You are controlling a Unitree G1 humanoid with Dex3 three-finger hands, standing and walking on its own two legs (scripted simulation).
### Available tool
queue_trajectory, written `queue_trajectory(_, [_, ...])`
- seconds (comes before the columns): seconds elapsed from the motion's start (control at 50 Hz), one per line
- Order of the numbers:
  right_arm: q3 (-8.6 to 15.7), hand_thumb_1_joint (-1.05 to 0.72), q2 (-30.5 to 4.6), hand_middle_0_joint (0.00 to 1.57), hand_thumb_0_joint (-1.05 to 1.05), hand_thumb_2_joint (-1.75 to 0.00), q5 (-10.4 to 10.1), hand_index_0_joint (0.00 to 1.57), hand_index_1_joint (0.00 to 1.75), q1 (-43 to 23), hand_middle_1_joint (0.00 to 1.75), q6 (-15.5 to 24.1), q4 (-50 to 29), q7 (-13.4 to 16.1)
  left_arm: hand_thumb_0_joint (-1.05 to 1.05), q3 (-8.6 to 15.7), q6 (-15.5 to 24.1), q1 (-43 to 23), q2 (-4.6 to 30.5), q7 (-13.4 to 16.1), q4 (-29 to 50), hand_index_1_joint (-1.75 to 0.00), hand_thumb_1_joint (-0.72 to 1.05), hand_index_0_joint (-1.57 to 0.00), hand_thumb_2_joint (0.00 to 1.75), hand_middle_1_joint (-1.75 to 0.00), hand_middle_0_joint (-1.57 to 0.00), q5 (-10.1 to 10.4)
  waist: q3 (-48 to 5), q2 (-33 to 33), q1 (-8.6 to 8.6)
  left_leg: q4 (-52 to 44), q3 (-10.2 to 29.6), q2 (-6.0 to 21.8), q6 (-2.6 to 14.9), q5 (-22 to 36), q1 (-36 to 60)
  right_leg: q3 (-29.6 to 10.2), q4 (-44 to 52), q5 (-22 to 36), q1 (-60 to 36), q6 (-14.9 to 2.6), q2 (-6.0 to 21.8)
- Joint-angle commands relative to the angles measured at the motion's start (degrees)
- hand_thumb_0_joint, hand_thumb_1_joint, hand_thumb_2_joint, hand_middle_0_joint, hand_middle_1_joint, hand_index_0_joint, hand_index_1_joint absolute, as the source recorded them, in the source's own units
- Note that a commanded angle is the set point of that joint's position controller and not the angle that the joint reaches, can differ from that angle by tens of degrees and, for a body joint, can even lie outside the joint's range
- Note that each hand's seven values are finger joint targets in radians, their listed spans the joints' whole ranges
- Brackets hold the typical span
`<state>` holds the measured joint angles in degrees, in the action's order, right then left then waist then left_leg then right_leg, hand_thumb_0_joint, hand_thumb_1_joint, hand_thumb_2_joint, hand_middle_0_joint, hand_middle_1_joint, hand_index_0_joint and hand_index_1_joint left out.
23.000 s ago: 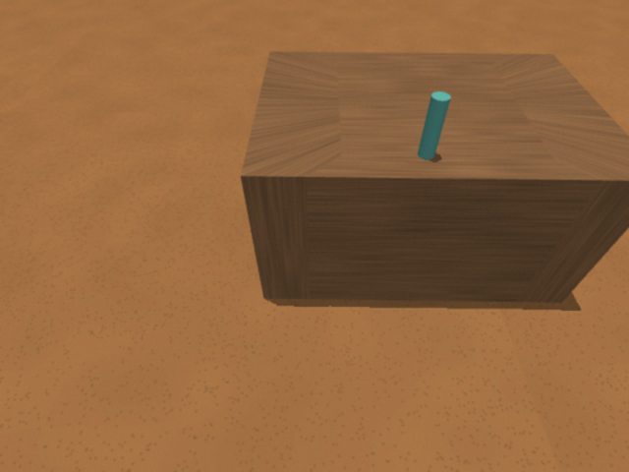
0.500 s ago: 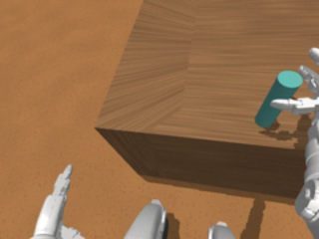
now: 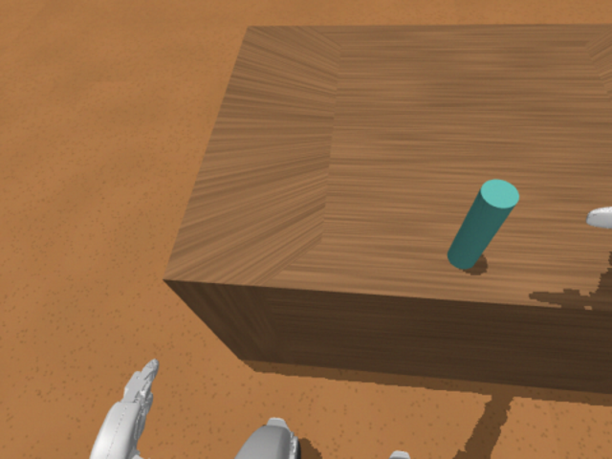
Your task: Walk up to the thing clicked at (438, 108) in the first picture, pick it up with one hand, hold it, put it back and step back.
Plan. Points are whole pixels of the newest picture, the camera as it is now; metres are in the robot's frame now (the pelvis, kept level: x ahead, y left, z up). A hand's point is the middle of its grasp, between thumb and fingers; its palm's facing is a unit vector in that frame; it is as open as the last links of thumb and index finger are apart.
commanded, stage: home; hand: right
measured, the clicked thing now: (478, 229) +0.47 -0.19 -0.03
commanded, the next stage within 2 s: none
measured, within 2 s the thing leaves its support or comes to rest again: neither
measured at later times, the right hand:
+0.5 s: hand (547, 342) +0.30 -0.25 -0.02, palm faces +0.22 +0.94 -0.26, open 17.5 cm
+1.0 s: hand out of the picture +0.16 -0.17 -0.05, palm faces +0.17 +0.95 -0.27, open 17.6 cm
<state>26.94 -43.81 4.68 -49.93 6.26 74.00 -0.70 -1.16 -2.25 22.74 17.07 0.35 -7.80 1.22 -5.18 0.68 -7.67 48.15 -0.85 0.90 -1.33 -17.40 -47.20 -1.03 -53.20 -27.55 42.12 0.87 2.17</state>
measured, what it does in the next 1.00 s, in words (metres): stands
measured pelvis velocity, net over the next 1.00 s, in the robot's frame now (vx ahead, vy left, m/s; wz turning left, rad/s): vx -0.01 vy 0.02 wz -0.04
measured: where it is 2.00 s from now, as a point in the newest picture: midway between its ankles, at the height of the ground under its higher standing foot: outside the picture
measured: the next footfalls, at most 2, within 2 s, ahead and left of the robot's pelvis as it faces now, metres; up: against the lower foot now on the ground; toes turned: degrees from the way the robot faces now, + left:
none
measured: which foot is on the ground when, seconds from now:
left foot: down 0.00-1.00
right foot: down 0.00-1.00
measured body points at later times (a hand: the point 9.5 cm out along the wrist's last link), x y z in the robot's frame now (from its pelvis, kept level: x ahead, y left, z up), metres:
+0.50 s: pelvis +0.03 +0.00 +0.02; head +0.06 -0.02 +0.47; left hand +0.18 +0.22 -0.05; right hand +0.29 -0.29 +0.00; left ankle +0.05 +0.14 -0.69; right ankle -0.02 -0.12 -0.69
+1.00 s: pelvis -0.01 +0.02 +0.01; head +0.01 +0.02 +0.46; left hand +0.17 +0.25 -0.07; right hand +0.15 -0.22 -0.03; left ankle +0.05 +0.14 -0.69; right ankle -0.02 -0.12 -0.69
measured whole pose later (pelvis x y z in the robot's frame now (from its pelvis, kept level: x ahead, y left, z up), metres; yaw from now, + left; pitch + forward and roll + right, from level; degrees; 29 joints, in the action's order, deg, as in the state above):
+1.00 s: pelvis -0.01 +0.02 +0.01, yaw -2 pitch +4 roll +0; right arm -0.1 -11.1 -1.2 22.3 -9.2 8.0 7.4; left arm -1.1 4.6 13.6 12.2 7.3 -30.1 1.7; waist -3.0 -1.0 -0.1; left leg 48.1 -2.4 1.6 -0.3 -19.4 -33.0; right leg -2.5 -50.1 -27.2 27.3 1.8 1.6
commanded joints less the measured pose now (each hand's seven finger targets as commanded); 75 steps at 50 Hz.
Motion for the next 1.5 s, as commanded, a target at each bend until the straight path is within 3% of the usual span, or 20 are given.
queue_trajectory(0.0, [-2.45,0.50,-9.39,0.06,0.00,-0.08,-0.46,0.06,0.06,-17.19,0.06,3.11,-7.82,0.91,0.00,-6.16,4.58,-9.36,-1.84,-0.55,9.89,-0.20,0.00,-0.14,0.55,-0.20,-0.14,0.20,-25.03,-9.36,3.52,-4.20,-1.22,-1.55,2.41,14.12,22.17,1.97,8.67,23.10,-6.84,0.28,-1.35])
queue_trajectory(0.04, [-1.11,0.53,-11.20,0.06,0.00,-0.07,-0.89,0.06,0.06,-10.25,0.06,2.30,-12.09,0.67,0.00,-5.16,4.11,-3.97,-0.25,-0.99,6.77,-0.20,0.16,-0.14,0.58,-0.20,-0.14,0.16,-26.46,-11.77,3.71,-4.30,-1.33,-1.53,2.45,17.91,24.35,2.22,9.17,27.54,-9.52,0.73,-1.38])
queue_trajectory(0.1, [-5.22,0.53,-4.59,0.06,0.00,-0.07,-2.77,0.06,0.06,3.72,0.06,-0.67,-20.86,-0.55,0.00,0.96,3.12,4.52,4.23,-1.48,7.08,-0.22,0.40,-0.15,0.62,-0.22,-0.15,0.67,-25.94,-12.94,1.37,-5.03,-2.07,-2.16,2.68,21.92,21.22,1.86,9.53,37.77,-19.01,1.25,-1.18])
queue_trajectory(0.12, [-0.88,0.54,-11.32,0.05,0.00,-0.06,-3.38,0.05,0.06,7.13,0.06,-1.76,-30.21,0.09,0.00,6.63,2.37,7.65,9.60,-0.81,6.29,-0.22,0.45,-0.15,0.64,-0.22,-0.15,0.86,-26.21,-14.22,2.17,-5.58,-2.30,-1.96,2.65,21.78,21.24,1.78,9.98,38.50,-21.31,1.21,-1.16])
queue_trajectory(0.16, [-7.03,0.56,-1.24,0.05,0.00,-0.05,-4.82,0.05,0.05,13.10,0.05,-5.04,-32.09,-0.20,0.00,5.15,0.78,5.57,7.41,-1.01,3.39,-0.24,0.55,-0.16,0.70,-0.24,-0.16,1.60,-18.89,-9.68,0.92,-6.53,-3.23,-2.40,2.53,18.77,18.57,1.09,11.48,36.88,-20.56,1.14,-0.60])
queue_trajectory(0.2, [-12.38,0.58,5.39,0.05,0.00,-0.04,-5.73,0.05,0.05,7.50,0.05,-6.41,-39.00,0.30,0.00,4.85,1.25,-2.21,5.77,-0.42,4.49,-0.26,0.68,-0.18,0.77,-0.26,-0.18,2.39,-15.34,-5.84,0.54,-7.48,-3.55,-2.07,2.52,14.83,18.15,0.68,13.13,28.74,-18.31,0.34,-0.43])
queue_trajectory(0.24, [-8.15,0.50,-1.55,0.06,0.00,-0.09,-5.78,0.06,0.06,10.78,0.06,-5.65,-53.22,1.90,0.00,4.86,2.19,-2.52,5.57,0.57,6.10,-0.27,0.76,-0.19,0.82,-0.27,-0.19,2.68,-22.16,-10.74,4.18,-7.29,-3.34,-1.51,2.86,15.18,21.70,1.25,13.26,29.60,-21.48,0.42,-0.70])
queue_trajectory(0.28, [-11.30,0.56,6.57,0.05,0.00,-0.05,-6.19,0.05,0.05,22.82,0.05,-6.43,-47.91,2.57,0.00,1.85,2.17,-0.37,2.42,0.80,2.75,-0.27,0.75,-0.18,0.81,-0.27,-0.19,2.59,-15.60,-7.41,4.33,-6.96,-3.58,-1.55,2.98,15.98,22.22,1.18,13.42,30.73,-19.14,0.72,-0.59])
queue_trajectory(0.32, [-10.34,0.61,6.70,0.05,0.00,-0.02,-6.50,0.05,0.04,25.48,0.04,-5.14,-57.27,3.74,0.00,-0.10,2.95,-6.16,1.38,1.58,9.40,-0.28,0.78,-0.19,0.83,-0.27,-0.19,2.45,-22.12,-6.16,6.10,-6.38,-3.27,-1.07,3.23,20.32,28.72,1.24,13.31,34.58,-20.94,1.05,-0.71])
queue_trajectory(0.4, [-12.86,0.59,13.51,0.05,0.00,-0.03,-7.20,0.05,0.05,40.04,0.05,-5.83,-56.57,4.36,0.00,-0.23,1.86,-3.69,-0.25,2.29,1.61,-0.26,0.69,-0.18,0.78,-0.26,-0.18,1.83,-14.62,-7.88,8.49,-6.75,-2.98,-0.89,3.54,19.48,28.87,1.35,13.81,37.46,-19.16,1.76,-0.71])
queue_trajectory(0.42, [-5.28,0.60,6.50,0.05,0.00,-0.03,-6.73,0.05,0.05,41.98,0.05,-6.59,-59.03,6.47,0.00,5.49,0.44,1.97,7.68,3.33,-14.45,-0.29,0.77,-0.20,0.86,-0.29,-0.20,2.04,-10.91,-9.87,6.84,-7.45,-2.54,-1.62,3.86,19.16,28.00,0.70,13.64,35.77,-19.73,1.40,-0.45])
queue_trajectory(0.46, [-16.55,0.56,19.82,0.05,0.00,-0.05,-7.32,0.05,0.05,48.95,0.05,-7.74,-61.93,5.33,0.00,3.13,0.91,-2.29,3.42,3.25,-10.37,-0.29,0.88,-0.20,0.89,-0.29,-0.20,1.79,-11.05,-8.32,6.75,-7.86,-2.66,-1.33,3.96,19.31,29.56,1.36,14.08,33.09,-19.19,1.24,-0.74])
queue_trajectory(0.64, [-23.57,0.60,26.49,0.05,0.00,-0.03,-6.98,0.05,0.04,67.74,0.04,-10.34,-68.89,6.36,0.00,3.51,3.12,-9.52,2.46,4.96,-12.90,-0.28,0.77,-0.19,0.83,-0.28,-0.19,1.55,-4.23,1.26,6.15,-9.55,-3.15,-1.15,1.85,10.87,26.56,1.65,13.82,17.64,-14.68,-1.11,-1.44])
queue_trajectory(0.72, [-22.90,0.58,24.05,0.05,0.00,-0.04,-6.33,0.05,0.05,62.92,0.05,-10.19,-79.17,7.37,0.00,3.53,5.25,-11.48,2.11,6.28,-11.65,-0.27,0.76,-0.19,0.82,-0.27,-0.19,1.14,-7.12,-0.97,5.82,-9.77,-2.02,-0.56,1.23,5.55,24.98,1.92,13.24,11.22,-15.26,-1.91,-2.15])
queue_trajectory(1.02, [-26.02,0.58,28.44,0.05,0.00,-0.04,-5.25,0.05,0.05,73.52,0.05,-13.42,-74.48,8.32,0.00,2.46,11.05,-13.30,1.19,7.37,-14.15,-0.28,0.78,-0.19,0.83,-0.28,-0.19,0.02,0.89,2.89,7.09,-11.75,-1.58,0.25,0.44,-9.75,21.23,2.33,12.38,-1.46,-6.85,-2.15,-3.20])
queue_trajectory(1.12, [-24.14,0.57,26.41,0.05,0.00,-0.04,-5.16,0.05,0.05,71.49,0.05,-13.47,-78.79,8.37,0.00,2.77,11.93,-12.45,1.72,7.73,-14.46,-0.30,0.89,-0.20,0.90,-0.29,-0.20,-0.07,-3.20,0.31,7.11,-9.06,-2.38,-0.06,0.75,-2.40,22.01,1.74,11.65,4.00,-9.46,-1.76,-2.87])
queue_trajectory(1.14, [-24.48,0.59,26.90,0.05,0.00,-0.03,-5.12,0.05,0.05,72.39,0.05,-13.76,-76.75,8.30,0.00,2.30,12.17,-13.24,1.31,7.75,-13.97,-0.30,0.89,-0.20,0.90,-0.30,-0.20,-0.08,-2.23,0.33,6.68,-9.01,-2.31,-0.10,0.73,-2.73,21.48,1.69,11.50,3.19,-8.28,-1.87,-2.90])
queue_trajectory(1.16, [-21.19,0.53,15.58,0.05,0.00,-0.07,0.92,0.05,0.06,65.13,0.06,-9.18,-59.02,5.44,0.00,4.35,8.33,-14.10,10.16,4.73,-24.53,-0.30,0.89,-0.20,0.90,-0.30,-0.20,-8.25,-2.01,-0.41,7.81,-11.06,4.93,3.37,3.69,-5.06,25.44,-3.80,12.83,6.00,-15.17,-2.50,0.62])
queue_trajectory(1.34, [-22.63,0.56,16.85,0.05,0.00,-0.05,-2.03,0.05,0.05,63.56,0.05,-3.59,-43.68,1.38,0.00,4.77,4.62,-13.32,10.69,0.48,-30.41,-0.30,0.90,-0.20,0.90,-0.30,-0.20,-4.18,1.70,-1.64,7.31,-11.71,4.58,4.09,4.49,2.07,28.01,-5.66,17.52,5.74,-16.30,-3.81,0.61])
queue_trajectory(1.48, [-22.74,0.54,14.30,0.05,0.00,-0.06,-2.49,0.05,0.05,63.02,0.05,-3.56,-34.24,2.11,0.00,5.23,3.89,-11.95,12.19,0.69,-35.92,-0.30,0.90,-0.20,0.90,-0.30,-0.20,-3.44,1.74,-1.09,7.18,-12.52,4.48,4.95,4.68,13.37,31.56,-6.60,19.99,18.40,-22.35,-3.73,1.09])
